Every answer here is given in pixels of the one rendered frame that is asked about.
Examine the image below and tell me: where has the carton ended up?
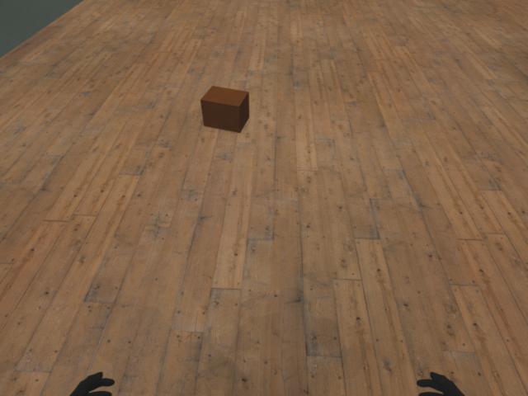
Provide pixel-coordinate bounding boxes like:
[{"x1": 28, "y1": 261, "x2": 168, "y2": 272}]
[{"x1": 200, "y1": 86, "x2": 249, "y2": 133}]

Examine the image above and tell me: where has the robot left hand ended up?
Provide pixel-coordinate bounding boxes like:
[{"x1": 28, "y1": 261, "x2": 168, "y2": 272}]
[{"x1": 69, "y1": 372, "x2": 115, "y2": 396}]

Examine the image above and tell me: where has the robot right hand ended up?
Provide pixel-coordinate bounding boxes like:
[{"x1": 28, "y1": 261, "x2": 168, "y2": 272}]
[{"x1": 417, "y1": 372, "x2": 464, "y2": 396}]

